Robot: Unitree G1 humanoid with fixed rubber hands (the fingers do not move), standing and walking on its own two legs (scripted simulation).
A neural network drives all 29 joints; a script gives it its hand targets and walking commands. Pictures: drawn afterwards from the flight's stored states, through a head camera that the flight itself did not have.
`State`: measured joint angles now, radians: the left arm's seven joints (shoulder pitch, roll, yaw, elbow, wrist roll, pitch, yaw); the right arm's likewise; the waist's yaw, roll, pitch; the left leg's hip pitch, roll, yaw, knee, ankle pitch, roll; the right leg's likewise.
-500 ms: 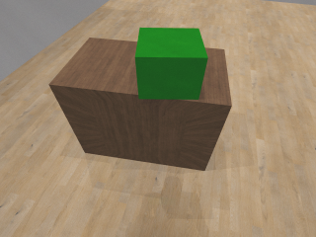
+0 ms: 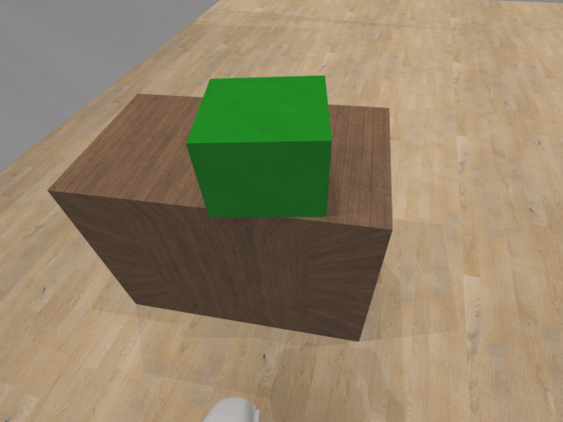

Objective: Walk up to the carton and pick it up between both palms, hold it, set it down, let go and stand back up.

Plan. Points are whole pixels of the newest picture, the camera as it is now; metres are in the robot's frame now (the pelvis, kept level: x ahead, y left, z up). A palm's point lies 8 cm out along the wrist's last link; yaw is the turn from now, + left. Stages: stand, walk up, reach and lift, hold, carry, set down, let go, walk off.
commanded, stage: walk up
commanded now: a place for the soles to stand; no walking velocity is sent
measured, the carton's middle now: (267, 146) +0.70 +0.07 -0.02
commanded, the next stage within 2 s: none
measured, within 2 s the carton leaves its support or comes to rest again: neither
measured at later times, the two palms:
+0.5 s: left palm (126, 364) +0.23 +0.30 -0.12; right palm (420, 363) +0.24 -0.20 -0.13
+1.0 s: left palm (133, 316) +0.31 +0.31 -0.11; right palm (413, 310) +0.33 -0.22 -0.13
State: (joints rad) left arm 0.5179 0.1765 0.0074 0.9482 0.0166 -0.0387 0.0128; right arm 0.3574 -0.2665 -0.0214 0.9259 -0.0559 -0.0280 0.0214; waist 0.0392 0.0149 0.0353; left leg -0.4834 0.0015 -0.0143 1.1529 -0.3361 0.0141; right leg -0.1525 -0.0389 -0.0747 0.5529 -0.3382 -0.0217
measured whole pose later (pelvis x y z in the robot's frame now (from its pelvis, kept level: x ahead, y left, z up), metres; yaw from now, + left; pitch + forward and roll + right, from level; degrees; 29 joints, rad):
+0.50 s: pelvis +0.21 +0.05 +0.00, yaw +0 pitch -4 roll -1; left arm 0.41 0.23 0.00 0.83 0.05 -0.04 0.00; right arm 0.34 -0.23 -0.03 0.86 -0.01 -0.04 -0.02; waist -0.04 0.03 0.11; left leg -0.23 -0.02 0.11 0.52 -0.22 0.09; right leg -0.42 -0.04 -0.01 1.20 -0.45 -0.02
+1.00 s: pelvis +0.21 +0.04 -0.01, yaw +3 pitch -1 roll +2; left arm 0.16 0.24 0.03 0.75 0.02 0.03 0.05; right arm 0.20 -0.28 -0.04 0.75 0.00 0.06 -0.01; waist 0.02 0.00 0.11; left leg -0.34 -0.02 -0.06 0.96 -0.58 -0.06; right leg -0.45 -0.08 -0.06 0.61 -0.15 -0.04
